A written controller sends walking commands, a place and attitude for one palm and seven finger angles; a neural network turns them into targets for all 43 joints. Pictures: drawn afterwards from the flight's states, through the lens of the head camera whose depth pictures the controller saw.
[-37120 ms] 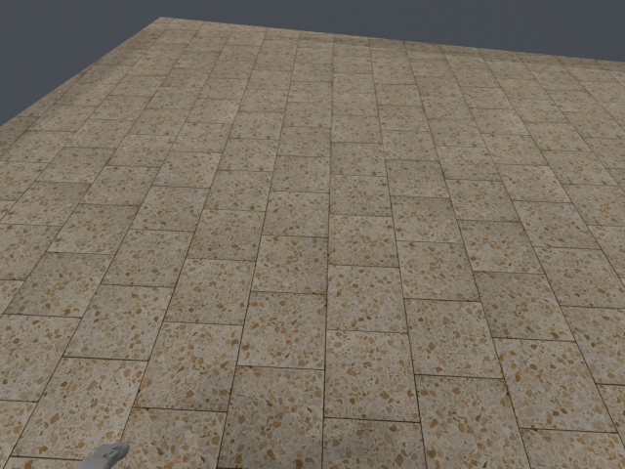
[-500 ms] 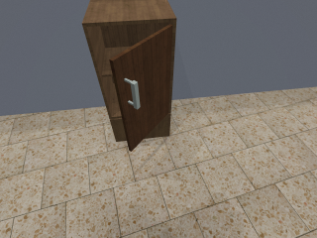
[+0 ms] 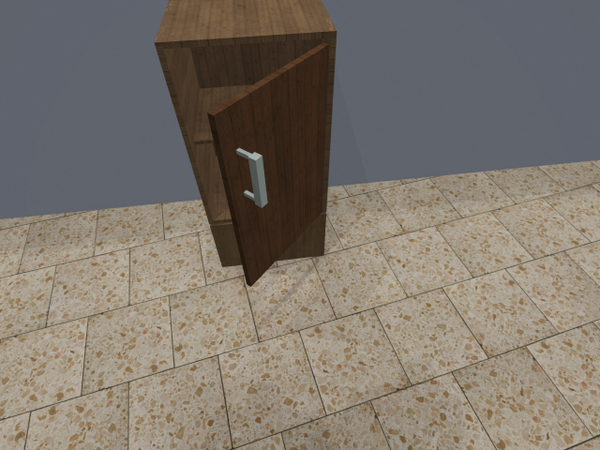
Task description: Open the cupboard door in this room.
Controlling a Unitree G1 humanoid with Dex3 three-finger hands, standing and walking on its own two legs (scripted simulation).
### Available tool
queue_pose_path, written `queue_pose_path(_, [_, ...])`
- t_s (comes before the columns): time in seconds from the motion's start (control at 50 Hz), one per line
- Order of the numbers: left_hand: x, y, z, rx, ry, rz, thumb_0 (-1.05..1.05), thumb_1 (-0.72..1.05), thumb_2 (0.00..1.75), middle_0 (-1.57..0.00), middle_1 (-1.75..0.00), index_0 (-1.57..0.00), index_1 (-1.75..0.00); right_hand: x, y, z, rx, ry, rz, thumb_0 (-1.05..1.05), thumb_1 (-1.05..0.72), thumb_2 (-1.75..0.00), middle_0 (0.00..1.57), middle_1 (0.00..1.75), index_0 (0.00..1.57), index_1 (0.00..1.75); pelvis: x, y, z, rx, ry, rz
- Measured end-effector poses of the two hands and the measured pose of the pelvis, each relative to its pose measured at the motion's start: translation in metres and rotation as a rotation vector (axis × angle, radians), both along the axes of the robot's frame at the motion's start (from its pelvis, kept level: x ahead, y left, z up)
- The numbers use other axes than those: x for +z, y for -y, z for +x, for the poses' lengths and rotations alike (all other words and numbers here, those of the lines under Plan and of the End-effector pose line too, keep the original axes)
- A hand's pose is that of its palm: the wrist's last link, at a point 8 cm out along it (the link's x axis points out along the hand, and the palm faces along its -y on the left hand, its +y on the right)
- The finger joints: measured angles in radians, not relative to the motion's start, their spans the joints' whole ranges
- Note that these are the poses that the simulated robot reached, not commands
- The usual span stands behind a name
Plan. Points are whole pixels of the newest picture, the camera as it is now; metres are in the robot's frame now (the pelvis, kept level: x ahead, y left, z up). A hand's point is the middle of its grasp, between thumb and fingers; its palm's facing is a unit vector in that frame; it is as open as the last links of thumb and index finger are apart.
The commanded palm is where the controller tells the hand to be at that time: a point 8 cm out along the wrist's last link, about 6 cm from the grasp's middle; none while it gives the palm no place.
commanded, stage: look to check the result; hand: left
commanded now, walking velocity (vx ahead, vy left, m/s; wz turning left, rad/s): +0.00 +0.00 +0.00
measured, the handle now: (251, 177) +0.66 +0.15 -0.06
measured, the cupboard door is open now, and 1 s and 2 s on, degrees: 46 46 46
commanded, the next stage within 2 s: walk to a spot facing it in 0.10 s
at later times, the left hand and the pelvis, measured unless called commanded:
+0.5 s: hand out of the picture +0.03 +0.18 -0.18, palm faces -0.03 -0.98 -0.21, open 7.4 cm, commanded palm none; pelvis +0.00 +0.00 -0.01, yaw -5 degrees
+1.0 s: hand out of the picture +0.15 +0.13 -0.18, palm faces -0.31 -0.91 -0.28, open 7.4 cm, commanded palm none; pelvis -0.01 -0.04 -0.03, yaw -21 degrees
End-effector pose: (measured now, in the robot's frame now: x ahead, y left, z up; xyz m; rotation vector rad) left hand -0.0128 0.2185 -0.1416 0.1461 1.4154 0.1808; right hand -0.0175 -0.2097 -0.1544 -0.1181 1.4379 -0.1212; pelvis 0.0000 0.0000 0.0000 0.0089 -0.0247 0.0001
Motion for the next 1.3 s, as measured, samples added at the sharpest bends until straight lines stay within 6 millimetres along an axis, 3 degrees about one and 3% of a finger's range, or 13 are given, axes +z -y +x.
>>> queue_pose_path(0.3, [0.002, -0.008, 0.023, -0.022, 0.032, 0.024, 0.01, 0.91, 0.90, -0.20, -0.30, -0.20, -0.30, 0.002, 0.017, 0.005, -0.003, -0.007, -0.032, 0.01, -0.91, -0.90, 0.20, 0.30, 0.20, 0.30, 0.000, 0.003, 0.003, -0.010, -0.006, -0.001])
queue_pose_path(0.48, [-0.009, -0.013, 0.034, -0.062, -0.005, 0.006, 0.01, 0.91, 0.90, -0.20, -0.30, -0.20, -0.30, 0.001, 0.019, -0.003, -0.103, 0.002, -0.069, 0.01, -0.91, -0.90, 0.20, 0.30, 0.20, 0.30, -0.008, 0.000, -0.001, -0.076, -0.023, -0.021])
queue_pose_path(0.6, [-0.017, -0.026, 0.058, -0.105, 0.030, -0.002, 0.01, 0.91, 0.90, -0.20, -0.30, -0.20, -0.30, 0.007, 0.016, -0.013, -0.153, 0.022, -0.112, 0.01, -0.91, -0.90, 0.20, 0.30, 0.20, 0.30, -0.011, -0.009, -0.005, -0.124, -0.033, -0.014])
queue_pose_path(0.72, [-0.005, -0.030, 0.103, -0.182, 0.099, 0.005, 0.01, 0.91, 0.90, -0.20, -0.30, -0.20, -0.29, 0.011, 0.013, -0.030, -0.181, 0.029, -0.120, 0.01, -0.91, -0.90, 0.20, 0.30, 0.20, 0.30, -0.007, -0.012, -0.008, -0.186, -0.031, -0.015])
queue_pose_path(0.86, [0.002, -0.005, 0.148, -0.304, 0.154, 0.016, 0.01, 0.91, 0.90, -0.20, -0.30, -0.19, -0.29, 0.005, 0.024, -0.038, -0.252, 0.045, -0.083, 0.01, -0.91, -0.90, 0.20, 0.30, 0.20, 0.30, -0.008, 0.005, -0.010, -0.282, -0.028, -0.016])
queue_pose_path(1.0, [-0.006, 0.044, 0.175, -0.416, 0.209, 0.040, 0.01, 0.91, 0.90, -0.20, -0.30, -0.19, -0.29, -0.022, 0.070, -0.040, -0.345, 0.072, -0.066, 0.01, -0.90, -0.90, 0.20, 0.30, 0.20, 0.30, -0.028, 0.039, -0.010, -0.369, -0.030, 0.002])
queue_pose_path(1.16, [-0.003, 0.065, 0.162, -0.508, 0.100, 0.026, 0.01, 0.91, 0.90, -0.20, -0.30, -0.20, -0.30, 0.011, 0.114, -0.003, -0.416, 0.231, -0.161, 0.01, -0.91, -0.90, 0.20, 0.30, 0.20, 0.30, -0.011, 0.043, -0.009, -0.490, -0.050, 0.032])
queue_pose_path(1.3, [-0.014, 0.062, 0.186, -0.563, 0.085, -0.023, 0.01, 0.90, 0.90, -0.21, -0.30, -0.20, -0.30, 0.032, 0.110, 0.014, -0.466, 0.317, -0.236, 0.01, -0.91, -0.90, 0.20, 0.30, 0.20, 0.30, -0.013, 0.031, 0.010, -0.579, -0.064, 0.017])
